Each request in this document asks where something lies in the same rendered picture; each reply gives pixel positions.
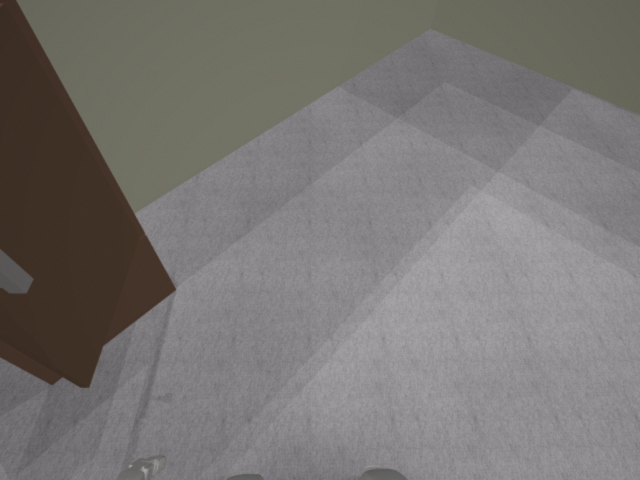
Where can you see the cupboard door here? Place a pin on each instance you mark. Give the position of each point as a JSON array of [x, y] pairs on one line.
[[60, 221]]

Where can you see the handle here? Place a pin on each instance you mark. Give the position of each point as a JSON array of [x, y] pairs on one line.
[[13, 278]]

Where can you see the robot right shin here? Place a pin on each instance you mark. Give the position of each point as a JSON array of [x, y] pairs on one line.
[[369, 468]]

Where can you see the robot left hand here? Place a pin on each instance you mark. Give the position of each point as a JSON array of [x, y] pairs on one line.
[[143, 469]]

